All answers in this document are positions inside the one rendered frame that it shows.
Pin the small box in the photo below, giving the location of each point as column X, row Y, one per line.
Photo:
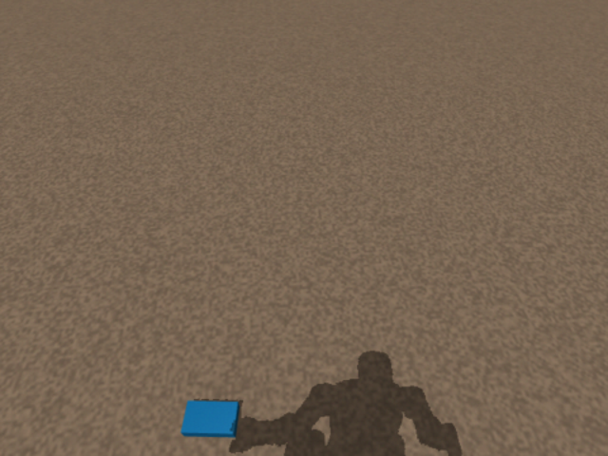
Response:
column 210, row 419

